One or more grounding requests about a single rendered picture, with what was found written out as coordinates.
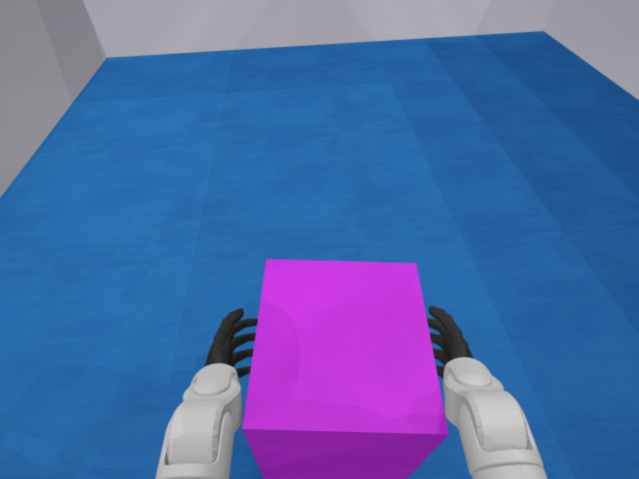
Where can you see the robot right hand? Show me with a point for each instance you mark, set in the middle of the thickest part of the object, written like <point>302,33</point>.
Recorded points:
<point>450,340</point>

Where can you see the robot right forearm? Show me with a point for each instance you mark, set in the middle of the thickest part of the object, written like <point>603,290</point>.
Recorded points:
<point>494,432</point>

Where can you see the carton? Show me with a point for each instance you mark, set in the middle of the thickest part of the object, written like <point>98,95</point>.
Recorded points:
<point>343,382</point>

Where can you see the robot left hand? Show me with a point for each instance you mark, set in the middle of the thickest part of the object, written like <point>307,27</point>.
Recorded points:
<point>225,343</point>

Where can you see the robot left forearm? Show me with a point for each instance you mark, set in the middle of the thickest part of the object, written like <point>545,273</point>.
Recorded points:
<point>199,438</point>

